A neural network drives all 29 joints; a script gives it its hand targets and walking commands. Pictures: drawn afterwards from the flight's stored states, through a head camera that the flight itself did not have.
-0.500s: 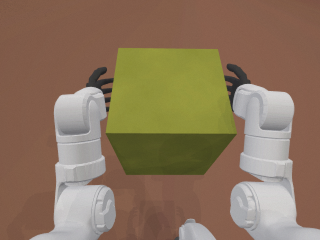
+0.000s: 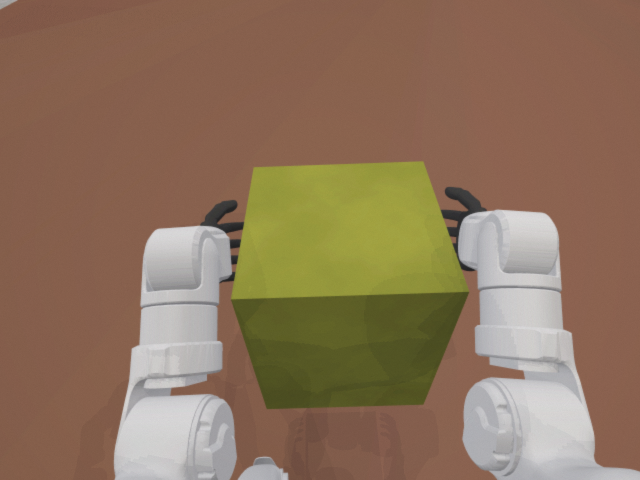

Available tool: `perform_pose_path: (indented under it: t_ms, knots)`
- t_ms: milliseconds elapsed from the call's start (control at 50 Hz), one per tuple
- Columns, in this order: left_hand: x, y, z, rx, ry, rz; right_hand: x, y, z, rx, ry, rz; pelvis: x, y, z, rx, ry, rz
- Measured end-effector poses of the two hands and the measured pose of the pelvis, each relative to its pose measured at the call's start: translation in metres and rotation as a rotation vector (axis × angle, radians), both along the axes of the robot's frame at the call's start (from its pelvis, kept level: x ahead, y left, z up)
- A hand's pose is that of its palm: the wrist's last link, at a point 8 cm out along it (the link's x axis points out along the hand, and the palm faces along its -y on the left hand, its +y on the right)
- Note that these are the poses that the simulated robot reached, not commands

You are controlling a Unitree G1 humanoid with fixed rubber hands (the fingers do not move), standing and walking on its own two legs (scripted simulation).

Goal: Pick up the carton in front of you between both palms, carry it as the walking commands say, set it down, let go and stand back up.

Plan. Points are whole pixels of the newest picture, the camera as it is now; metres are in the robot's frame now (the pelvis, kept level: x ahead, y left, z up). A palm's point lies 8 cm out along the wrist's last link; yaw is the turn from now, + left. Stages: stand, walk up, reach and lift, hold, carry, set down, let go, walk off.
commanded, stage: carry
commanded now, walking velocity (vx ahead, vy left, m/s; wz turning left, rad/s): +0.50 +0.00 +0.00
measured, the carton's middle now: (341, 290) +0.36 +0.00 +0.05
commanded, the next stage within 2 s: none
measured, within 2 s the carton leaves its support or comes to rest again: neither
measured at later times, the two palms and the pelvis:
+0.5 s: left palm (235, 144) +0.61 +0.17 +0.09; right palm (421, 140) +0.60 -0.13 +0.10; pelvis +0.33 +0.04 +0.00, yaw -3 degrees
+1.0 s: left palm (263, 60) +0.89 +0.15 +0.10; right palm (407, 54) +0.90 -0.14 +0.10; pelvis +0.64 +0.00 +0.00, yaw +0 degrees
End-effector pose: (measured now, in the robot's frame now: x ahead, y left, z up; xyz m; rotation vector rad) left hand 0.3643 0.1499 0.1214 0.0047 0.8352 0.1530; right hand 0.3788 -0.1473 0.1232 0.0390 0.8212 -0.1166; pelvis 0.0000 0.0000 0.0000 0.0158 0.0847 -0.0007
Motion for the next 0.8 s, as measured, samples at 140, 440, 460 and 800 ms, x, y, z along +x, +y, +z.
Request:
perform_pose_path:
  t_ms: [140,440,460,800]
  knots:
    - [0.092,0.017,-0.030,-0.020,-0.059,-0.011,0.080,0.016,-0.030,0.001,-0.059,-0.040,0.106,0.029,-0.015,-0.014,0.008,-0.014]
    - [0.215,0.026,-0.040,-0.073,-0.119,-0.040,0.185,0.026,-0.030,-0.032,-0.119,-0.109,0.291,0.044,0.006,-0.042,0.010,-0.049]
    - [0.225,0.025,-0.035,-0.068,-0.135,-0.041,0.196,0.025,-0.026,-0.032,-0.135,-0.104,0.305,0.042,0.006,-0.041,0.006,-0.048]
    - [0.402,-0.007,-0.041,-0.006,-0.067,0.045,0.402,-0.008,-0.045,0.014,-0.066,-0.010,0.514,-0.012,-0.004,-0.014,-0.026,0.013]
